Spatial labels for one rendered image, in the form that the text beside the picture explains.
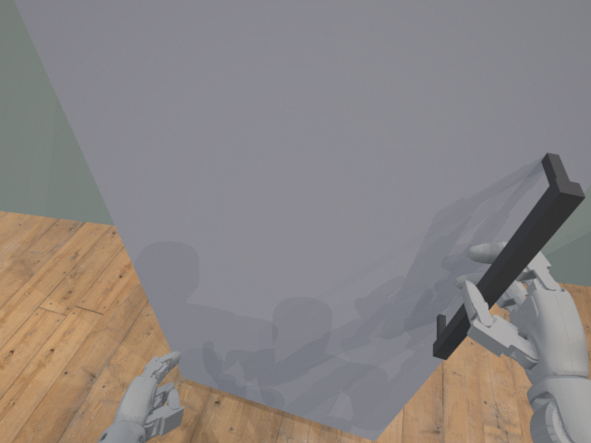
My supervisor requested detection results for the robot right hand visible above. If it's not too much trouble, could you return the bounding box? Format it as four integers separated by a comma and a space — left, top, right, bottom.
454, 242, 589, 385

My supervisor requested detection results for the left robot forearm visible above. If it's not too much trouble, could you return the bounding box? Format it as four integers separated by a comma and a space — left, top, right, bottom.
97, 422, 146, 443

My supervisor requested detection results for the robot left hand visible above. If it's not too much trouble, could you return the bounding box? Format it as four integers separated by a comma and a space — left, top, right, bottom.
113, 351, 185, 442

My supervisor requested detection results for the right robot forearm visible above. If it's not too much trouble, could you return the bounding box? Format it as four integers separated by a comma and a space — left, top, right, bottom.
526, 375, 591, 443

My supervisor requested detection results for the handle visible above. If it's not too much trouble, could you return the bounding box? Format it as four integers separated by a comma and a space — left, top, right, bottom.
433, 153, 585, 360

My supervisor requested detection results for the fridge door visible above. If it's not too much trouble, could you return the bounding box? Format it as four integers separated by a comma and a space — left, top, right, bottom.
14, 0, 591, 441

